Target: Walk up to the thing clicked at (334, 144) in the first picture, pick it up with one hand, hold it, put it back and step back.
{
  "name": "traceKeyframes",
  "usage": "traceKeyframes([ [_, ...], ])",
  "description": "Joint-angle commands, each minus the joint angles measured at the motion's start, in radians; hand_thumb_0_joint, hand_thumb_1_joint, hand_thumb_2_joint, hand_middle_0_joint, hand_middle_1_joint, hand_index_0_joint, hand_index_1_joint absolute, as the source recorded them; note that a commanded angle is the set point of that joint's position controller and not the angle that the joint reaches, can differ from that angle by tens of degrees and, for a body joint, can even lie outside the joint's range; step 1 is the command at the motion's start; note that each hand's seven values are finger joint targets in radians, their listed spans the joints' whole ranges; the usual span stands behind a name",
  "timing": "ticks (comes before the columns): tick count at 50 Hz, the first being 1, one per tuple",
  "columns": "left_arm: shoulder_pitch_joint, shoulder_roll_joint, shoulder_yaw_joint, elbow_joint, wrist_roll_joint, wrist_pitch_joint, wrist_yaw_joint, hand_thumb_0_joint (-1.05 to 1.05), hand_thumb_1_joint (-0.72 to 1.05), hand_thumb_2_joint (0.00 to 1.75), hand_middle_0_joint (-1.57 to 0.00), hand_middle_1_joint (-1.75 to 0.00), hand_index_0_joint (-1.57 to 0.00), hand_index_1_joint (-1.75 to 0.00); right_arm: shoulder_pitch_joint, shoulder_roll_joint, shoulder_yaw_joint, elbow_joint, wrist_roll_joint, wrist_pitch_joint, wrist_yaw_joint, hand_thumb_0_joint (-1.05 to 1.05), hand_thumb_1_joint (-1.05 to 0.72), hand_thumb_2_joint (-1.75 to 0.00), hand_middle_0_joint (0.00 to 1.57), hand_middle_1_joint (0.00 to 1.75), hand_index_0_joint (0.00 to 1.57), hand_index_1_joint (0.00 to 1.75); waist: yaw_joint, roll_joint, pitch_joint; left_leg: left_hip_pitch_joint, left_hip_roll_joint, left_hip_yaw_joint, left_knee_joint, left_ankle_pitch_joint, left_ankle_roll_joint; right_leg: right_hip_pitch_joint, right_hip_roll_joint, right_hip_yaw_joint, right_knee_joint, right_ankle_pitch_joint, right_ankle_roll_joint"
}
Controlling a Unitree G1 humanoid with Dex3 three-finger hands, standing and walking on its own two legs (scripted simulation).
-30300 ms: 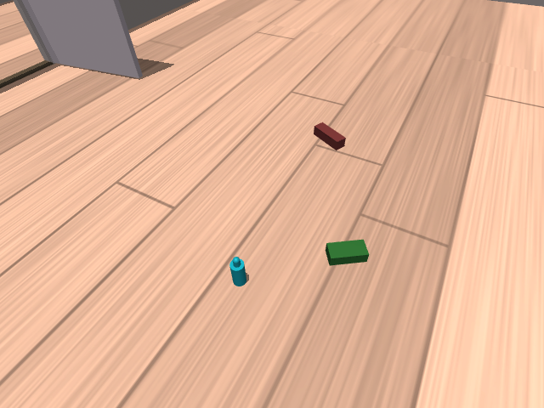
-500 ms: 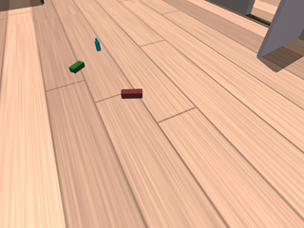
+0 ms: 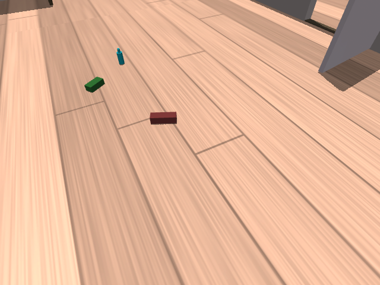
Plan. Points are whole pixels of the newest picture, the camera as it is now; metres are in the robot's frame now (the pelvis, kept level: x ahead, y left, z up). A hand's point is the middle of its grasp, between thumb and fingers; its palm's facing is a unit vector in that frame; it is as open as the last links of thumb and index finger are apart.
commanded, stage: stand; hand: left
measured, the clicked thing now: (163, 117) +1.45 +0.26 -0.75
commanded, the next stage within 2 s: walk up in 0.54 s
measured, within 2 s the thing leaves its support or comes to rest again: neither
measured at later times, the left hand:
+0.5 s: hand out of the picture +0.07 +0.26 -0.16, palm faces -0.01 -0.94 -0.35, open 7.4 cm
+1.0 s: hand out of the picture +0.15 +0.36 -0.17, palm faces +0.03 -0.94 -0.35, open 7.4 cm
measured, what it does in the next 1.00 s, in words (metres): walks ahead: left foot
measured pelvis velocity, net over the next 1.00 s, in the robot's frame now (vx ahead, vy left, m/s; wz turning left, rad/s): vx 0.13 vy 0.07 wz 0.04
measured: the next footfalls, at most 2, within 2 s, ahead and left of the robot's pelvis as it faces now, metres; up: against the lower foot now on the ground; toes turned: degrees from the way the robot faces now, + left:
left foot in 0.84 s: +0.20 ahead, +0.20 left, +0.00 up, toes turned +8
right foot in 1.30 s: +0.43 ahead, -0.09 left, +0.00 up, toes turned -5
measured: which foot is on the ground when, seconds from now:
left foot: down 0.00-0.60, up 0.62-0.82, down 0.84-1.00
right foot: down 0.00-0.86, up 0.88-1.00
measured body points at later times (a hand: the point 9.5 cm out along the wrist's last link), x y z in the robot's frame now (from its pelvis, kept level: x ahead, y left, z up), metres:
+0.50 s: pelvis +0.00 +0.00 +0.00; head +0.02 +0.00 +0.45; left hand +0.07 +0.31 -0.13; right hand +0.08 -0.30 -0.14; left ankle +0.02 +0.15 -0.75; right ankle -0.01 -0.13 -0.75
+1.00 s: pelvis +0.13 +0.07 -0.02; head +0.13 +0.10 +0.43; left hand +0.15 +0.41 -0.15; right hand +0.21 -0.26 -0.11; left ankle +0.16 +0.19 -0.75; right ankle +0.09 -0.07 -0.68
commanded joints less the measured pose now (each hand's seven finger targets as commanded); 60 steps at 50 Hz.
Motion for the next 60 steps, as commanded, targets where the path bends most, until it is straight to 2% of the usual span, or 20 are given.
traceKeyframes([
  [1, -0.033, 0.217, 0.039, -0.062, 0.005, -0.019, 0.009, 0.0, 0.9, 0.9, -0.2, -0.3, -0.2, -0.3, -0.039, -0.218, -0.04, -0.054, -0.003, -0.019, -0.01, 0.0, -0.9, -0.9, 0.2, 0.3, 0.2, 0.3, 0.005, 0.008, -0.06, -0.01, 0.089, -0.06, -0.048, 0.123, 0.046, 0.003, -0.1, 0.088, -0.07, 0.043, -0.035],
  [26, -0.024, 0.215, 0.038, -0.061, 0.006, -0.018, 0.01, 0.0, 0.9, 0.9, -0.2, -0.3, -0.2, -0.3, -0.034, -0.219, -0.038, -0.056, -0.003, -0.022, -0.012, 0.0, -0.9, -0.9, 0.2, 0.3, 0.2, 0.3, 0.005, 0.0, -0.073, 0.005, 0.09, -0.06, -0.037, 0.168, 0.049, 0.008, -0.101, 0.085, -0.055, 0.09, -0.033],
  [27, 0.036, 0.318, 0.112, -0.111, 0.026, -0.036, -0.019, 0.0, 0.9, 0.9, -0.2, -0.3, -0.2, -0.3, 0.032, -0.303, -0.11, -0.103, -0.018, -0.038, 0.015, 0.0, -0.9, -0.9, 0.2, 0.3, 0.2, 0.3, 0.011, -0.017, -0.182, -0.029, 0.046, -0.058, 0.026, -0.387, 0.118, 0.072, -0.068, 0.053, 0.037, -0.394, -0.081],
  [28, 0.046, 0.318, 0.12, -0.102, 0.033, -0.038, -0.028, 0.0, 0.9, 0.9, -0.2, -0.3, -0.2, -0.3, -0.015, -0.31, -0.116, -0.116, -0.029, -0.039, 0.028, 0.0, -0.9, -0.9, 0.2, 0.3, 0.2, 0.3, 0.037, 0.003, -0.077, -0.196, 0.047, -0.075, 0.047, -0.515, 0.124, 0.036, -0.098, 0.104, 0.05, -0.527, -0.105],
  [29, 0.062, 0.324, 0.129, -0.102, 0.036, -0.039, -0.033, 0.0, 0.9, 0.9, -0.2, -0.3, -0.2, -0.3, -0.073, -0.295, -0.113, -0.139, -0.031, -0.035, 0.035, 0.0, -0.9, -0.9, 0.2, 0.3, 0.2, 0.3, 0.066, -0.027, 0.002, -0.36, 0.011, -0.018, 0.1, -0.501, 0.095, 0.069, -0.138, 0.166, -0.021, -0.612, -0.126],
  [30, 0.108, 0.352, 0.145, -0.111, 0.039, -0.044, -0.033, 0.0, 0.9, 0.9, -0.2, -0.3, -0.2, -0.3, -0.131, -0.261, -0.107, -0.177, -0.029, -0.034, 0.041, 0.0, -0.9, -0.9, 0.2, 0.3, 0.2, 0.3, 0.104, -0.136, 0.034, -0.491, -0.019, 0.072, 0.285, -0.373, 0.081, 0.13, -0.258, 0.296, -0.147, -0.667, -0.183],
  [31, 0.133, 0.377, 0.155, -0.122, 0.044, -0.054, -0.028, 0.0, 0.9, 0.9, -0.2, -0.3, -0.2, -0.3, -0.163, -0.247, -0.11, -0.2, -0.035, -0.038, 0.043, 0.0, -0.9, -0.9, 0.2, 0.3, 0.2, 0.3, 0.131, -0.186, 0.071, -0.61, 0.013, 0.087, 0.455, -0.297, 0.063, 0.176, -0.395, 0.419, -0.244, -0.616, -0.253],
  [32, 0.136, 0.371, 0.154, -0.133, 0.044, -0.065, -0.027, 0.0, 0.9, 0.9, -0.2, -0.3, -0.2, -0.3, -0.168, -0.244, -0.114, -0.205, -0.035, -0.046, 0.042, 0.0, -0.9, -0.9, 0.2, 0.3, 0.2, 0.3, 0.136, -0.124, 0.099, -0.638, 0.052, 0.032, 0.452, -0.282, 0.049, 0.188, -0.436, 0.442, -0.242, -0.471, -0.286],
  [34, 0.126, 0.36, 0.154, -0.141, 0.043, -0.071, -0.028, 0.0, 0.9, 0.9, -0.2, -0.3, -0.2, -0.3, -0.138, -0.256, -0.126, -0.206, -0.029, -0.06, 0.056, 0.0, -0.9, -0.9, 0.2, 0.3, 0.2, 0.3, 0.106, -0.085, 0.082, -0.571, 0.085, 0.005, 0.428, -0.285, 0.059, 0.186, -0.377, 0.355, -0.213, -0.359, -0.275],
  [37, -0.026, 0.364, 0.148, -0.204, 0.05, -0.071, -0.038, 0.0, 0.9, 0.9, -0.2, -0.3, -0.2, -0.3, -0.005, -0.246, -0.144, -0.188, -0.023, -0.056, 0.086, 0.0, -0.9, -0.9, 0.2, 0.3, 0.2, 0.3, 0.015, -0.205, 0.047, -0.308, 0.082, 0.057, 0.341, -0.225, 0.061, -0.025, -0.277, 0.17, -0.197, -0.434, -0.199],
  [41, -0.051, 0.296, 0.126, -0.229, 0.036, -0.055, -0.056, 0.0, 0.9, 0.9, -0.2, -0.3, -0.2, -0.3, 0.215, -0.258, -0.182, -0.121, -0.032, -0.058, 0.077, 0.0, -0.9, -0.9, 0.2, 0.3, 0.2, 0.3, -0.101, -0.05, -0.014, 0.173, -0.005, 0.195, 0.218, -0.019, 0.041, -0.358, -0.147, -0.033, 0.1, -0.385, -0.151],
  [42, -0.003, 0.245, 0.107, -0.235, 0.043, -0.05, -0.058, 0.0, 0.9, 0.9, -0.2, -0.3, -0.2, -0.3, 0.322, -0.309, -0.203, -0.094, -0.035, -0.061, 0.064, 0.0, -0.9, -0.9, 0.2, 0.3, 0.2, 0.3, -0.146, 0.114, -0.082, 0.386, -0.009, 0.138, 0.233, -0.123, 0.071, -0.504, -0.102, -0.057, 0.355, -0.363, -0.137],
  [43, 0.034, 0.174, 0.082, -0.245, 0.034, -0.049, -0.06, 0.0, 0.9, 0.9, -0.2, -0.3, -0.2, -0.3, 0.426, -0.391, -0.224, -0.091, -0.048, -0.065, 0.045, 0.0, -0.9, -0.9, 0.2, 0.3, 0.2, 0.3, -0.193, 0.366, -0.095, 0.399, 0.15, -0.169, 0.029, -0.508, 0.131, -0.644, 0.024, -0.044, 0.712, -0.452, -0.116],
  [44, 0.069, 0.188, 0.083, -0.258, 0.02, -0.043, -0.053, 0.0, 0.9, 0.9, -0.2, -0.3, -0.2, -0.3, 0.33, -0.459, -0.219, -0.155, -0.047, -0.075, 0.039, 0.0, -0.9, -0.9, 0.2, 0.3, 0.2, 0.3, -0.14, 0.326, -0.083, 0.246, 0.379, -0.675, -0.226, -0.856, 0.214, -0.695, 0.092, 0.114, 0.88, -0.41, -0.085],
  [45, 0.057, 0.287, 0.096, -0.252, 0.024, -0.039, -0.048, 0.0, 0.9, 0.9, -0.2, -0.3, -0.2, -0.3, 0.197, -0.471, -0.217, -0.198, -0.013, -0.073, 0.044, 0.0, -0.9, -0.9, 0.2, 0.3, 0.2, 0.3, -0.099, 0.19, -0.014, 0.098, 0.433, -0.693, -0.273, -0.859, 0.277, -0.609, 0.011, 0.2, 0.86, -0.343, -0.095],
  [46, 0.058, 0.294, 0.092, -0.242, 0.016, -0.044, -0.044, 0.0, 0.9, 0.9, -0.2, -0.3, -0.2, -0.3, 0.144, -0.456, -0.203, -0.211, -0.012, -0.076, 0.042, 0.0, -0.9, -0.9, 0.2, 0.3, 0.2, 0.3, -0.062, 0.144, 0.038, 0.035, 0.43, -0.621, -0.252, -0.77, 0.292, -0.599, -0.029, 0.219, 0.864, -0.291, -0.089],
  [48, 0.15, 0.308, 0.103, -0.177, -0.001, -0.047, -0.05, 0.0, 0.9, 0.9, -0.2, -0.3, -0.2, -0.3, 0.083, -0.356, -0.17, -0.242, -0.013, -0.094, 0.036, 0.0, -0.9, -0.9, 0.2, 0.3, 0.2, 0.3, -0.003, 0.095, 0.041, -0.001, 0.292, -0.294, -0.159, -0.502, 0.221, -0.529, -0.061, 0.23, 0.781, -0.149, -0.073],
  [49, 0.178, 0.304, 0.105, -0.164, -0.003, -0.045, -0.056, 0.0, 0.9, 0.9, -0.2, -0.3, -0.2, -0.3, 0.093, -0.334, -0.162, -0.244, -0.009, -0.1, 0.038, 0.0, -0.9, -0.9, 0.2, 0.3, 0.2, 0.3, -0.001, 0.119, 0.042, -0.025, 0.266, -0.207, -0.163, -0.429, 0.204, -0.493, -0.069, 0.209, 0.732, -0.116, -0.064],
  [54, 0.121, 0.28, 0.105, -0.217, 0.012, -0.039, -0.081, 0.0, 0.9, 0.9, -0.2, -0.3, -0.2, -0.3, 0.112, -0.336, -0.161, -0.265, -0.008, -0.114, 0.039, 0.0, -0.9, -0.9, 0.2, 0.3, 0.2, 0.3, -0.002, 0.125, 0.087, -0.033, 0.269, -0.067, -0.216, -0.301, 0.246, -0.486, -0.08, 0.14, 0.525, -0.026, -0.006],
  [60, -0.002, 0.243, 0.104, -0.273, 0.016, -0.049, -0.1, 0.0, 0.9, 0.9, -0.2, -0.3, -0.2, -0.3, 0.152, -0.337, -0.163, -0.278, -0.008, -0.113, 0.039, 0.0, -0.9, -0.9, 0.2, 0.3, 0.2, 0.3, -0.027, 0.1, 0.081, -0.028, 0.225, 0.053, -0.165, -0.214, 0.221, -0.368, -0.072, 0.042, 0.308, 0.092, -0.034],
])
